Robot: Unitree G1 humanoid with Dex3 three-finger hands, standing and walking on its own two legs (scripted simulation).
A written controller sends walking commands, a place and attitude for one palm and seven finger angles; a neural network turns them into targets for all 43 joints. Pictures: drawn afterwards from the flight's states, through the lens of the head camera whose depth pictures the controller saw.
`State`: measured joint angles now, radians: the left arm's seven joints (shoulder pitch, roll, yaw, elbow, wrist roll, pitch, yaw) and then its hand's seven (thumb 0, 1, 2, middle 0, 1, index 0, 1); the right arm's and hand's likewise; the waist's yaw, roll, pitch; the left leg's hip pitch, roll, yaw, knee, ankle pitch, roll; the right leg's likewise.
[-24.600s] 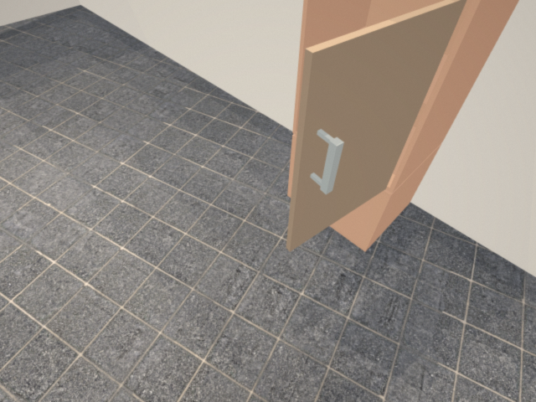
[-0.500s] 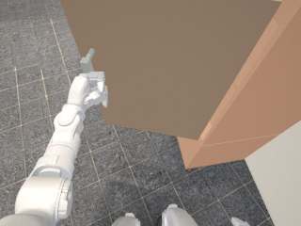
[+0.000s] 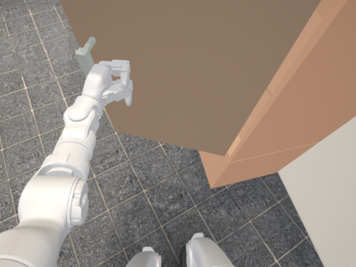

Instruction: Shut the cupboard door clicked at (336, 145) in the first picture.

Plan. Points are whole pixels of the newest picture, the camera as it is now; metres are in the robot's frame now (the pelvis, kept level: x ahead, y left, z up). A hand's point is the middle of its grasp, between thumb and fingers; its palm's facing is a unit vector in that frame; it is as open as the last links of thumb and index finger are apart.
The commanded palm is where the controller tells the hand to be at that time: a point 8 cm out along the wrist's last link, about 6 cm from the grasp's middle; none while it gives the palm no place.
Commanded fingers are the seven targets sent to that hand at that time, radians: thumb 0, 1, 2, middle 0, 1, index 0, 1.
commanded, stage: push the door shut along its arc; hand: left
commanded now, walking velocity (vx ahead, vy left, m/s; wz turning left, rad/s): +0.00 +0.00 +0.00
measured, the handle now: (95, 70) +0.55 +0.15 +0.07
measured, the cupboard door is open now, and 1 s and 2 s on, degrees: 63 49 49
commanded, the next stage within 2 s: pull the fist back off the door in 0.64 s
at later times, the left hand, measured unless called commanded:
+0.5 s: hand (136, 75) +0.52 +0.06 +0.08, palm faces -0.42 -0.91 -0.03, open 2.9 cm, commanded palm +0.54 +0.09 +0.08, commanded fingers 0.00 0.90 0.90 -1.30 -1.50 -1.30 -1.50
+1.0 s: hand (152, 66) +0.57 +0.02 +0.06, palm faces +0.07 -1.00 -0.02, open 3.0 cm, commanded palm +0.53 +0.07 +0.08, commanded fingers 0.00 0.90 0.90 -1.30 -1.50 -1.30 -1.50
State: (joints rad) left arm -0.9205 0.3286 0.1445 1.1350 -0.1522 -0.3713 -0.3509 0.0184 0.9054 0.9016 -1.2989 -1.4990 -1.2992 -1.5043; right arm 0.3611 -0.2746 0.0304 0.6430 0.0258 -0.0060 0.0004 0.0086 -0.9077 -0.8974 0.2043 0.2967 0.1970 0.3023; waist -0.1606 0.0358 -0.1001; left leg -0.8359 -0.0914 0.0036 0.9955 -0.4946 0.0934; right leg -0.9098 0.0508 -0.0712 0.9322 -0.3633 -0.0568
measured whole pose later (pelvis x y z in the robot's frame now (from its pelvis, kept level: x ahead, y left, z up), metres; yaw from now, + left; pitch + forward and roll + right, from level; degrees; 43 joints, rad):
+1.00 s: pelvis +0.00 -0.02 -0.03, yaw -2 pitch +28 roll -1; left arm -1.13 0.28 0.31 1.21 0.05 -0.39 0.23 0.00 0.88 0.91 -1.29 -1.50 -1.30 -1.50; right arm 0.45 -0.24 0.02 0.63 -0.09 -0.03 0.12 0.01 -0.91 -0.90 0.20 0.30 0.20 0.30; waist -0.23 0.08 -0.15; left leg -1.07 -0.05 0.02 1.13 -0.55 0.07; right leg -1.15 0.08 -0.07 1.05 -0.39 -0.08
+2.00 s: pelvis +0.00 -0.03 +0.02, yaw -3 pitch +13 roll +1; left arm -0.44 0.15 0.16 0.66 -0.10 -0.40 0.08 0.02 0.90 0.90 -1.30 -1.50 -1.30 -1.50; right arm 0.39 -0.24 0.00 0.60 0.01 0.05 0.04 0.01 -0.91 -0.90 0.20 0.30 0.20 0.30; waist -0.07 0.04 -0.12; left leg -0.61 -0.06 0.05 0.83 -0.45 0.06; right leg -0.73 0.09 -0.01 0.82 -0.32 -0.09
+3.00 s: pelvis +0.03 +0.02 +0.07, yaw +1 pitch -2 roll -2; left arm 0.49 0.39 0.37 -0.41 -0.08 -0.06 0.09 0.02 0.90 0.90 -0.36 -0.47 -0.37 -0.47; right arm 0.21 -0.24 0.02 0.61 0.02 -0.04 -0.05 0.02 -0.91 -0.90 0.20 0.30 0.20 0.30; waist 0.06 0.09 -0.02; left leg -0.07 -0.11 -0.04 0.42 -0.30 0.10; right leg -0.16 0.04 -0.05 0.40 -0.21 -0.02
